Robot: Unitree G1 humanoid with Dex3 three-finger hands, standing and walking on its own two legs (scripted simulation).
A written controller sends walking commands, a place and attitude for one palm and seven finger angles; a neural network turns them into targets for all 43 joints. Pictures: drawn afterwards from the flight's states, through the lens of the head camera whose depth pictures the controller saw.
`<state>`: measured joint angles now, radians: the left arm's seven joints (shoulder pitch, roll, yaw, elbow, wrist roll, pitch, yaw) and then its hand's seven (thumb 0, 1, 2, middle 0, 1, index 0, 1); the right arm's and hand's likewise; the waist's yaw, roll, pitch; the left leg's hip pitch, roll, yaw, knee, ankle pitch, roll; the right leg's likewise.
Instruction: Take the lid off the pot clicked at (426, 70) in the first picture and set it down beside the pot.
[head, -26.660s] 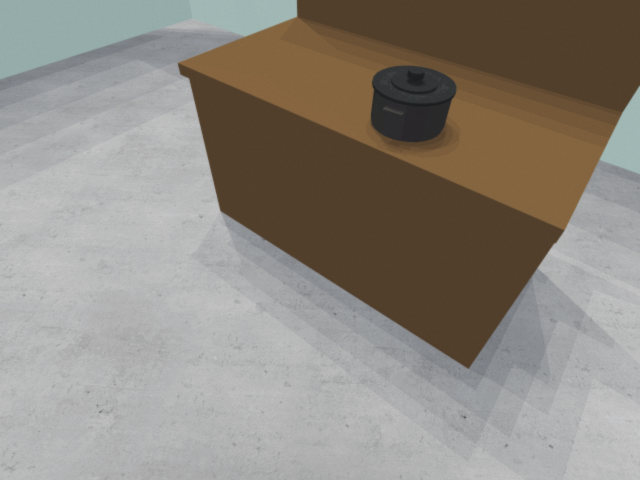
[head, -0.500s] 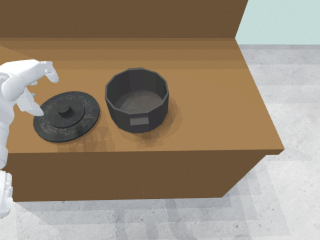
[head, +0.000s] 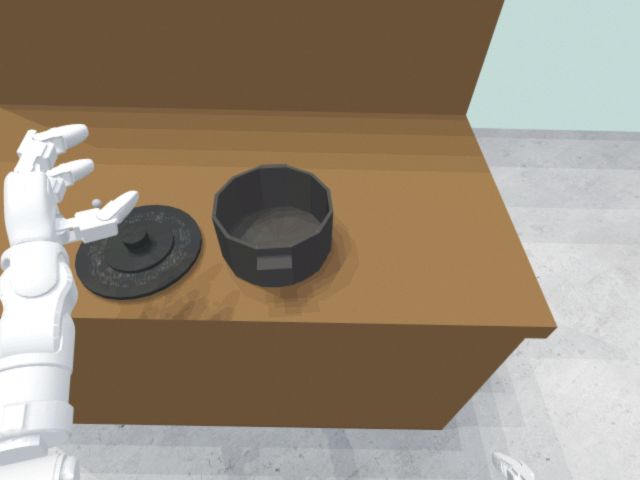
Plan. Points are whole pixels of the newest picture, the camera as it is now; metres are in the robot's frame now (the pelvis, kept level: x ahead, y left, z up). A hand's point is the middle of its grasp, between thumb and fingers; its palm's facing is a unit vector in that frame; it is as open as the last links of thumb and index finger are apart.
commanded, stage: draw the hand back to the body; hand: left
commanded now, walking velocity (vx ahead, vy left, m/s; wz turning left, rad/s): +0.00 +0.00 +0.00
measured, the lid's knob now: (135, 237) +0.49 +0.34 -0.03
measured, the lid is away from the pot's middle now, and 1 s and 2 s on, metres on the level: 0.24 0.24 0.24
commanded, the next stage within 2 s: step back with the hand held close in 1.32 s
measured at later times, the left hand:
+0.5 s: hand (91, 265) +0.28 +0.25 +0.17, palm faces +0.45 -0.85 -0.27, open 7.9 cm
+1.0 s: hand (73, 357) +0.19 +0.22 +0.16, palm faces +0.41 -0.85 -0.33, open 7.4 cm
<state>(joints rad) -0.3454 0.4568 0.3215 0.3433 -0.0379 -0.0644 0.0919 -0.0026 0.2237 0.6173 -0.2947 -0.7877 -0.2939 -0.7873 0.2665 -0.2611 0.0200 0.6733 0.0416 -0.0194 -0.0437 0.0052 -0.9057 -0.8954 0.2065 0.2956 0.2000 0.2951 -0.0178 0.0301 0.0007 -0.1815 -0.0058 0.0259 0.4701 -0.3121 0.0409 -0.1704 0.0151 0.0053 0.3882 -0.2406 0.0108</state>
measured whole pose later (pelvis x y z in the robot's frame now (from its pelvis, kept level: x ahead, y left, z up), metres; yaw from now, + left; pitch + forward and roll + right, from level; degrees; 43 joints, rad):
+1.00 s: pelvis -0.02 -0.02 +0.00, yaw +1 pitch -4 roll -1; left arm 0.36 0.33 0.29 -0.31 -0.09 -0.08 0.09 0.01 0.89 0.90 -0.21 -0.30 -0.21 -0.30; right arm 0.18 -0.24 0.02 0.66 0.02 -0.11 -0.06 0.01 -0.91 -0.90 0.21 0.30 0.20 0.30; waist 0.04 0.08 0.01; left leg -0.07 0.01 0.01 0.42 -0.27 0.01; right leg -0.07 0.04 -0.01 0.36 -0.22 -0.02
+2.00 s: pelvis -0.07 +0.02 -0.01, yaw -2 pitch -1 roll -1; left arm 0.60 0.40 0.39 -0.61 -0.04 -0.20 0.11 0.01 0.89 0.90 -0.21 -0.30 -0.21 -0.30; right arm 0.22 -0.20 0.00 0.55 0.01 -0.09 -0.04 0.01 -0.90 -0.90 0.21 0.30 0.20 0.30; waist 0.01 0.00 0.07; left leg -0.30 -0.03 0.08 0.60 -0.29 0.08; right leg -0.31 -0.04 -0.02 0.57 -0.23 0.04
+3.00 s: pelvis -0.15 +0.00 -0.02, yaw -1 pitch +0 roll -3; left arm 0.60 0.42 0.37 -0.66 -0.03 -0.28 0.11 0.01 0.88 0.90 -0.21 -0.30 -0.21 -0.30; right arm 0.19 -0.18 -0.01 0.57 -0.01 -0.13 -0.04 0.01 -0.90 -0.90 0.21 0.30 0.20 0.30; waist -0.01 -0.02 0.04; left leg -0.48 0.03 0.03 0.64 -0.21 0.04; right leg -0.33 0.05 0.01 0.57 -0.24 0.01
